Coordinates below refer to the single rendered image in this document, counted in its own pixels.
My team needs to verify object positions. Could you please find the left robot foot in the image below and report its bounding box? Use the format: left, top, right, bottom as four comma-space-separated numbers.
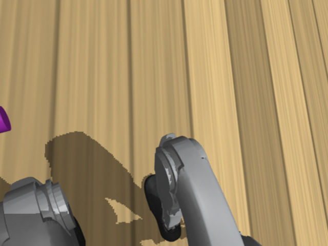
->
74, 217, 86, 246

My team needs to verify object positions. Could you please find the bottle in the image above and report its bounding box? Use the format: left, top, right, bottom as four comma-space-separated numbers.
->
0, 106, 11, 133

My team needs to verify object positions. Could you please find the right robot hand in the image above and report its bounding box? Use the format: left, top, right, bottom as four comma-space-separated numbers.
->
240, 232, 262, 246

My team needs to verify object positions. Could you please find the right robot foot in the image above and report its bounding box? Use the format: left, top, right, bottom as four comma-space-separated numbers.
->
144, 174, 181, 242

